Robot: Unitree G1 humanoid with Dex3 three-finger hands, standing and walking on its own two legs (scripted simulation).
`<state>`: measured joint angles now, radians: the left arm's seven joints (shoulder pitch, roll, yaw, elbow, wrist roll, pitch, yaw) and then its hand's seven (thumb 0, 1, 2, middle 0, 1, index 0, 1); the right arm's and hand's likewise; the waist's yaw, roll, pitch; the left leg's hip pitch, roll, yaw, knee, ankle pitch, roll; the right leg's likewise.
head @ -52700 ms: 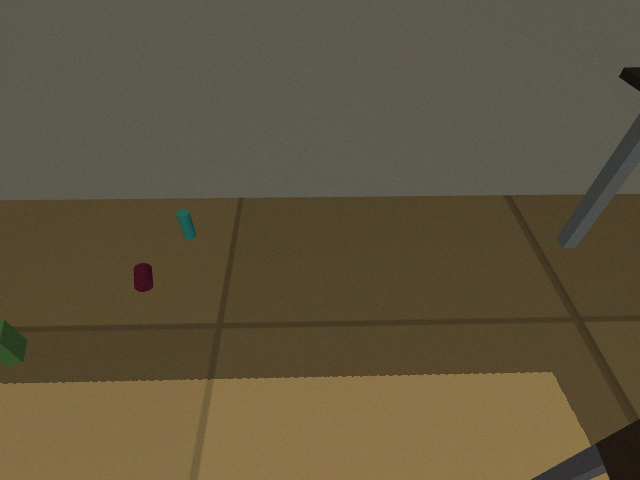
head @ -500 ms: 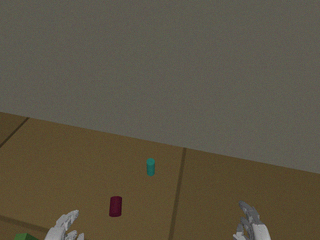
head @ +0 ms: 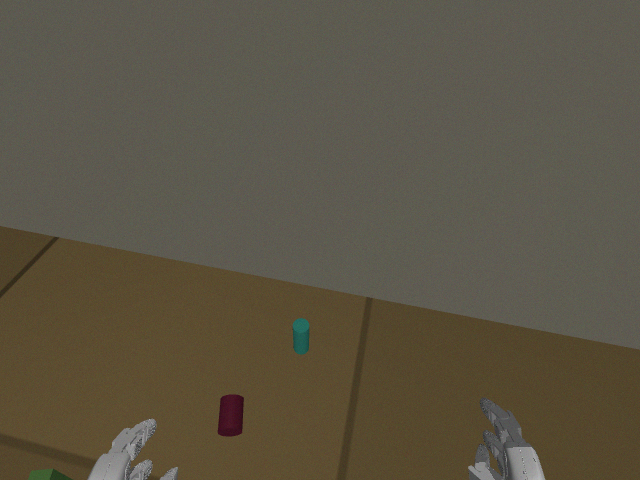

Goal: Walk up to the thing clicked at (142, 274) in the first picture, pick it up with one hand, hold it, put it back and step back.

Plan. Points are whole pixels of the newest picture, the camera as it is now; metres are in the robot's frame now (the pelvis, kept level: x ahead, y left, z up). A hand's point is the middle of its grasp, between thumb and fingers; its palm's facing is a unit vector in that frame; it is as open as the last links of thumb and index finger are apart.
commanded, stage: home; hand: left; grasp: from above
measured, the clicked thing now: (231, 415) +0.48 +0.22 -0.68
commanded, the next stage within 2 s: stand in 1.00 s
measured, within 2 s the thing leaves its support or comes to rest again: neither
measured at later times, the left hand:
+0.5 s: hand out of the picture +0.17 +0.18 -0.04, palm faces +0.04 -0.98 -0.21, open 9.1 cm
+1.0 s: hand out of the picture +0.17 +0.18 -0.04, palm faces +0.04 -0.98 -0.21, open 8.3 cm
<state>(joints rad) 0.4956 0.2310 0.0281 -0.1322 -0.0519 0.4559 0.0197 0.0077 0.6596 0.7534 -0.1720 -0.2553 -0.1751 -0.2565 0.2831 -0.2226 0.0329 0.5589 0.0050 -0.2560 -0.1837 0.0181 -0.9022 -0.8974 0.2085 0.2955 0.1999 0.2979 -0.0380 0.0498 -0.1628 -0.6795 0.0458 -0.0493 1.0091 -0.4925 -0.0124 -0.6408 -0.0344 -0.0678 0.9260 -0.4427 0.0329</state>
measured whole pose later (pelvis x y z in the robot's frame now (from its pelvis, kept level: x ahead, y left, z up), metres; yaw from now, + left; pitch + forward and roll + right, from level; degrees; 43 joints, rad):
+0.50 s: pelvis +0.01 +0.00 +0.00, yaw +0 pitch +10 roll -3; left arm 0.50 0.23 0.03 -0.15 -0.05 0.46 0.02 0.01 0.64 0.74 -0.17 -0.25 -0.17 -0.25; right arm 0.29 -0.22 0.03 0.55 0.01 -0.25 -0.19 0.02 -0.90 -0.90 0.21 0.30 0.20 0.30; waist -0.04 0.05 -0.17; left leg -0.69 0.05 -0.05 1.02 -0.50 -0.02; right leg -0.65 -0.03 -0.07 0.94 -0.45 0.03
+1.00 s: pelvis +0.01 +0.00 +0.00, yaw +0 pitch +10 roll -3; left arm 0.51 0.23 0.02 -0.15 -0.05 0.46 0.02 0.01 0.76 0.81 -0.18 -0.27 -0.19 -0.27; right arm 0.29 -0.22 0.03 0.54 0.01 -0.24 -0.18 0.02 -0.90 -0.90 0.21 0.30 0.20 0.30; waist -0.04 0.05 -0.17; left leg -0.69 0.05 -0.05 1.02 -0.51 -0.01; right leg -0.65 -0.03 -0.07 0.94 -0.46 0.03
